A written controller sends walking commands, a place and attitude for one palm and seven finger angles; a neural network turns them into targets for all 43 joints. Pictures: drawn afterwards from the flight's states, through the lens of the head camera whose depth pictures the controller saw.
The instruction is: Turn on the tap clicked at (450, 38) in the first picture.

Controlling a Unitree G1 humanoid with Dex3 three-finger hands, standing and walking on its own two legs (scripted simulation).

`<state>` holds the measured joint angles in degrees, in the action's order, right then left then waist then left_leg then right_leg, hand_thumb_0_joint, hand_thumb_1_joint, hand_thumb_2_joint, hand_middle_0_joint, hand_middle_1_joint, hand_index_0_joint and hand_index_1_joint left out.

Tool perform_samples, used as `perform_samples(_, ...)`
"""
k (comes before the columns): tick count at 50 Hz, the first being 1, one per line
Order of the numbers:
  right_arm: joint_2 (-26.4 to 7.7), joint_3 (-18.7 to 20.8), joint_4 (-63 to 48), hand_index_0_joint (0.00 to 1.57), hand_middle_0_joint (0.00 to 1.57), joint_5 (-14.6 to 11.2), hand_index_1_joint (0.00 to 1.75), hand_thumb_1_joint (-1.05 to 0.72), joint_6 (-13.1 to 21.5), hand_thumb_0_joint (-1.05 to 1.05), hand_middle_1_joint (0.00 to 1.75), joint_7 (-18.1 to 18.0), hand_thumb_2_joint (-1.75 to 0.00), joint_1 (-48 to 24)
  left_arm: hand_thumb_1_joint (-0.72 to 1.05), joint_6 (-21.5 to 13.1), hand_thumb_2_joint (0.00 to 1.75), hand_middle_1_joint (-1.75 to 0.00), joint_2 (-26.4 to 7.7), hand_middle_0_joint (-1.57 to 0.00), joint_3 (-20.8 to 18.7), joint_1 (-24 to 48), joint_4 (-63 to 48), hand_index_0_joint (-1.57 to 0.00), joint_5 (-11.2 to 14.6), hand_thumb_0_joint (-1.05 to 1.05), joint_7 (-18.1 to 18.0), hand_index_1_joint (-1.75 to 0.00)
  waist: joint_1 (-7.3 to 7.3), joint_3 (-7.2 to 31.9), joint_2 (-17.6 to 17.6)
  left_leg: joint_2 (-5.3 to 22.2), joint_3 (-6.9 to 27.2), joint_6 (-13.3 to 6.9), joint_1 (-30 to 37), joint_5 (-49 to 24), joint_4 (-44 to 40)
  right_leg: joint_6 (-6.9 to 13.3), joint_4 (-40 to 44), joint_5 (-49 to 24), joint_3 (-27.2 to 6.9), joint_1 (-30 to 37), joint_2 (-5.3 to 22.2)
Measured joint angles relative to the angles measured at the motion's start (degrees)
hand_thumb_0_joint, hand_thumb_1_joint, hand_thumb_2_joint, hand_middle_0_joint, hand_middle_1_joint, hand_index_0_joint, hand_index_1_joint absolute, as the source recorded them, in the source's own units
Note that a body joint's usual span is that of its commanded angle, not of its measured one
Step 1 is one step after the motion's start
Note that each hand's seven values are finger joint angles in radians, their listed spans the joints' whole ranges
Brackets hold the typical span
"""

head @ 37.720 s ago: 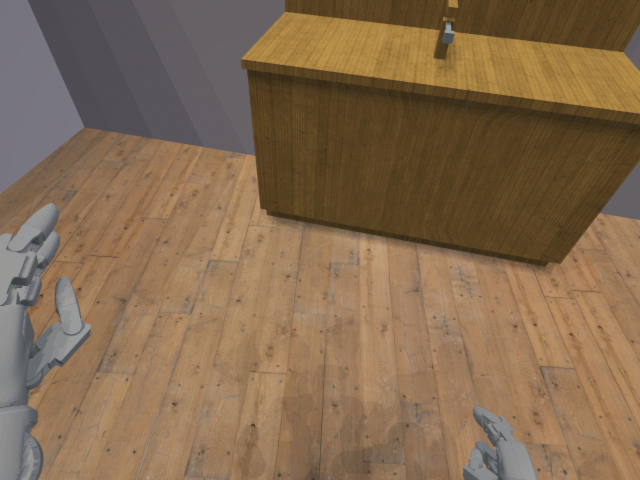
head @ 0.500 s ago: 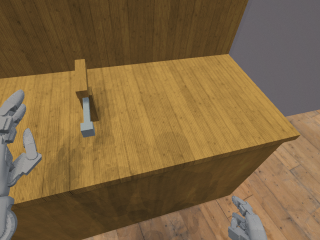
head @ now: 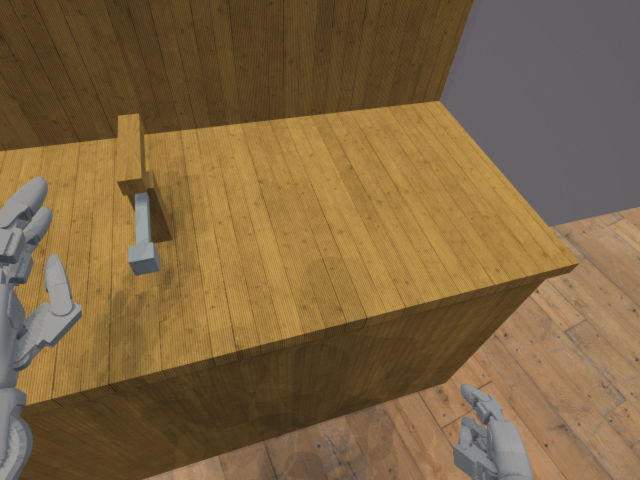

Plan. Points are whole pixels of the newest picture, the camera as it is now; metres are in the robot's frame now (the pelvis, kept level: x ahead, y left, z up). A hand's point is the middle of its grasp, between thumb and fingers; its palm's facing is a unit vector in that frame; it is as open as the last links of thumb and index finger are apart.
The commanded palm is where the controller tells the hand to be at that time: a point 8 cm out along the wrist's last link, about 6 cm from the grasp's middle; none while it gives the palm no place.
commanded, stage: shuffle to correct the standing spot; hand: left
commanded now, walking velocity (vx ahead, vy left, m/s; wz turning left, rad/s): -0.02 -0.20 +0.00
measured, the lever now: (144, 259) +0.33 +0.25 +0.08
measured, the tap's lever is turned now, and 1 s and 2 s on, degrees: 0 0 0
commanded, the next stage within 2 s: none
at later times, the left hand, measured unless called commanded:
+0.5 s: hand (144, 315) +0.23 +0.19 +0.15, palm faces +0.33 -0.87 -0.36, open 7.4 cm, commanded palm +0.16 +0.23 +0.17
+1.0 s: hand (142, 320) +0.22 +0.18 +0.16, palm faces +0.34 -0.86 -0.39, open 7.4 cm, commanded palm +0.16 +0.22 +0.17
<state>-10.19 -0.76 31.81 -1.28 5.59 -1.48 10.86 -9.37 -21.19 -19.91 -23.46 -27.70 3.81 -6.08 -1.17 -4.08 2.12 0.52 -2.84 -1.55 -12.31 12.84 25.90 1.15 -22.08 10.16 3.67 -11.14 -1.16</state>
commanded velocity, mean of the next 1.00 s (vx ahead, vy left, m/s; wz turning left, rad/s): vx -0.03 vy -0.20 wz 0.00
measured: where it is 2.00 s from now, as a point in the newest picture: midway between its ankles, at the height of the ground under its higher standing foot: outside the picture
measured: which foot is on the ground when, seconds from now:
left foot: down 0.00-1.00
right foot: down 0.00-1.00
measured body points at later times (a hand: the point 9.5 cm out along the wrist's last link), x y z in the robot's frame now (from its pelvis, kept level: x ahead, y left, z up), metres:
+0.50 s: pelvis +0.00 -0.05 -0.01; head +0.03 -0.04 +0.44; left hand +0.20 +0.23 +0.17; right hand +0.17 -0.29 -0.08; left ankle +0.01 +0.10 -0.74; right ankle +0.02 -0.11 -0.74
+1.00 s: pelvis +0.00 -0.06 -0.01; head +0.03 -0.04 +0.44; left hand +0.19 +0.23 +0.18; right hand +0.18 -0.29 -0.08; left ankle +0.01 +0.10 -0.74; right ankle +0.02 -0.11 -0.74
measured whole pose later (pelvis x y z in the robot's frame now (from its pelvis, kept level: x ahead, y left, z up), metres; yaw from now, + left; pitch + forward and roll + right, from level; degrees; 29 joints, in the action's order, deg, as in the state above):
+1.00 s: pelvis +0.00 -0.06 -0.01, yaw +0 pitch +0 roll -1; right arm -11.3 0.4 31.8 -1.4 3.9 -2.5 11.4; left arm -7.3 -23.3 -21.0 -27.5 -32.2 5.8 -5.6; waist -0.5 -3.3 1.0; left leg 4.8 -0.3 2.9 -15.4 15.4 31.1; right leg 5.5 -27.0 13.4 6.0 -13.9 -5.2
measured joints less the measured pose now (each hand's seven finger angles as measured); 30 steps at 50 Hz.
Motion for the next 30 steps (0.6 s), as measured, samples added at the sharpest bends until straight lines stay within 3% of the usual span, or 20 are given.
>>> perform_samples(14, -0.73, 0.83, -0.57, 0.2, 0.2, 0.16, 0.3, -0.91, -0.49, 0.01, 0.3, -0.24, -0.9, 0.0, 0.89, 0.78, 0.9, -0.31, -1.2, -0.21, -0.82, -2.02, -2.49, -0.21, 1.31, 0.02, 1.02, -0.3, 0.07, 0.0, -1.11, 2.86, 1.02, 2.54, -2.4, 1.48, 3.28, 2.7, -2.25, 1.16, 0.95, -2.0, -2.74)
perform_samples(21, -1.75, 1.45, 0.06, 0.2, 0.2, -0.1, 0.3, -0.91, -0.88, 0.01, 0.3, -0.71, -0.9, 0.55, 0.89, 1.67, 0.9, -0.31, -0.92, -0.21, -0.58, -2.74, -2.59, -0.21, 1.91, 0.01, 0.69, -0.3, 0.8, 0.81, -1.67, 4.03, 1.77, 3.1, -3.93, 2.67, 5.48, 4.06, -3.84, 2.21, 1.65, -3.18, -3.88)
perform_samples(30, -2.0, 1.9, 0.78, 0.2, 0.2, 0.01, 0.3, -0.91, -1.28, 0.01, 0.3, -1.18, -0.9, 1.51, 0.88, 1.69, 0.9, -0.31, -1.84, -0.21, -1.09, -3.81, -4.11, -0.22, 2.06, 0.02, 0.36, -0.3, 1.53, 1.05, -1.0, 4.23, 2.04, 4.19, -3.5, 3.1, 5.43, 4.35, -4.98, 3.43, 1.89, -3.27, -4.03)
